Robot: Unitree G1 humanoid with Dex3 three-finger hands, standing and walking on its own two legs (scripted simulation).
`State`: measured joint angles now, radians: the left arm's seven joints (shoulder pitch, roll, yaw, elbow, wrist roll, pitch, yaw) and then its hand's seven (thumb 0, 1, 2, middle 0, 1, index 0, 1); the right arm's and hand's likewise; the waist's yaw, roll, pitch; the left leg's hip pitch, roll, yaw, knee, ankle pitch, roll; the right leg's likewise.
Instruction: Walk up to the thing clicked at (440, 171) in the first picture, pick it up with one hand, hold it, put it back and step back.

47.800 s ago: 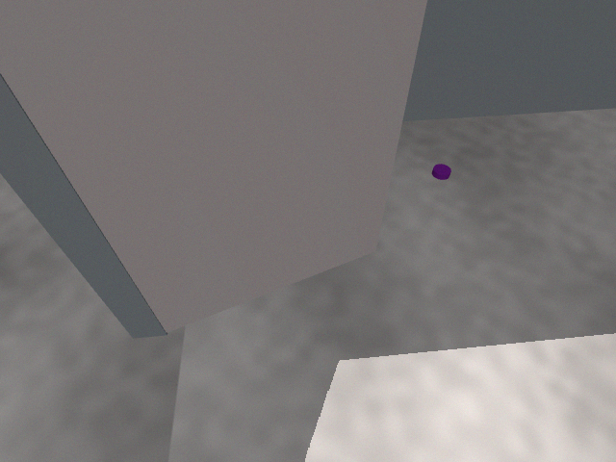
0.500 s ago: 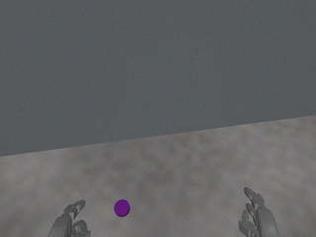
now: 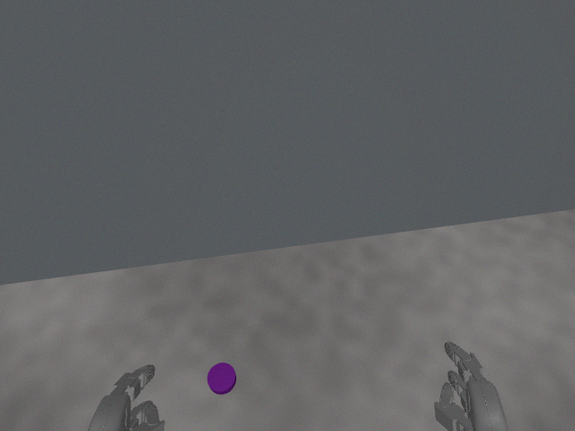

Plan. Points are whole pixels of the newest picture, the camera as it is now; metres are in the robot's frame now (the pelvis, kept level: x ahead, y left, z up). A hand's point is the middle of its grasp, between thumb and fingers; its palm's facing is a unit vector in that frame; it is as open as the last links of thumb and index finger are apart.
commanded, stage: home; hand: left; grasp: from above
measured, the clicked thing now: (221, 378) +0.43 +0.21 -0.70
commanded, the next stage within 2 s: stand in 0.20 s
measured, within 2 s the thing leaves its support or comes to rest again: neither
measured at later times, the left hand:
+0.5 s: hand out of the picture +0.14 +0.22 -0.09, palm faces +0.01 -0.94 -0.33, open 7.4 cm
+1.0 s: hand out of the picture +0.03 +0.24 -0.10, palm faces +0.04 -0.95 -0.32, open 7.4 cm
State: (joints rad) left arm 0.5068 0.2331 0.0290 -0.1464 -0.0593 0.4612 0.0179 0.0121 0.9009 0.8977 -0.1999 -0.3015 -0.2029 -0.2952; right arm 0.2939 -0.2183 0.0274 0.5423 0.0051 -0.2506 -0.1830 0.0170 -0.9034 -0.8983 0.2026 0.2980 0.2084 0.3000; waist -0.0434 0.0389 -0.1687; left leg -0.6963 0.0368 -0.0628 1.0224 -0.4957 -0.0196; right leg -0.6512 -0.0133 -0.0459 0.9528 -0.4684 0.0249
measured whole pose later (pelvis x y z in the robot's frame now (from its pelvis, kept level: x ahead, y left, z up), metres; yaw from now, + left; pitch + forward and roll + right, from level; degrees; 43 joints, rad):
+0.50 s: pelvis -0.01 +0.00 +0.02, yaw +0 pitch +2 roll +0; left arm 0.23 0.30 0.03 0.52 0.05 0.10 0.03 0.01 0.90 0.90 -0.20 -0.30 -0.21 -0.30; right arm 0.18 -0.28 -0.02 0.80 -0.06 -0.06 -0.02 0.01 -0.90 -0.90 0.20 0.30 0.21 0.30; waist 0.02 -0.02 0.01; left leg -0.46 0.00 -0.02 0.85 -0.41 -0.01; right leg -0.46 -0.05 -0.01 0.85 -0.42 0.03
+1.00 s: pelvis -0.01 +0.01 +0.06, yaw +0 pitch -5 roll +0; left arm 0.21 0.28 0.03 1.06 0.03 0.02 0.03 0.01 0.90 0.90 -0.20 -0.30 -0.21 -0.30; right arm 0.17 -0.28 -0.03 1.06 -0.03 0.00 -0.02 0.01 -0.91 -0.90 0.20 0.30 0.21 0.30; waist 0.02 0.01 0.06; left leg -0.16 0.00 -0.02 0.47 -0.23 0.00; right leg -0.14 -0.06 -0.02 0.46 -0.23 0.04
